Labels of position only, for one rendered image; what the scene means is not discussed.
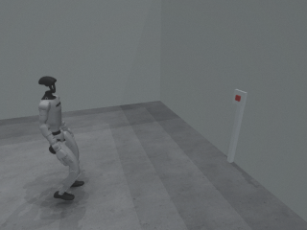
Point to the left robot forearm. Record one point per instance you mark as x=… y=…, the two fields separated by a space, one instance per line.
x=63 y=125

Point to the robot left hand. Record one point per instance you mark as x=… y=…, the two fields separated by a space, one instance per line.
x=70 y=131

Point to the robot right foot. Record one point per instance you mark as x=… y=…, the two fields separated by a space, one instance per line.
x=65 y=196

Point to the robot right hand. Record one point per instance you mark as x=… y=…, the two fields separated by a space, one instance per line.
x=60 y=154

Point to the robot left thigh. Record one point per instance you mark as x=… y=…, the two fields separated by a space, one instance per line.
x=71 y=144

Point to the robot right upper arm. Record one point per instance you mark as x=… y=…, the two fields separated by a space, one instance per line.
x=44 y=108

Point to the button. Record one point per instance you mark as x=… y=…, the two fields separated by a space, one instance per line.
x=237 y=98

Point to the right robot forearm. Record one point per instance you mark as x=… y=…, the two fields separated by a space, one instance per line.
x=50 y=137

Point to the panel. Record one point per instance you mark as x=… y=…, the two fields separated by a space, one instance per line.
x=237 y=123

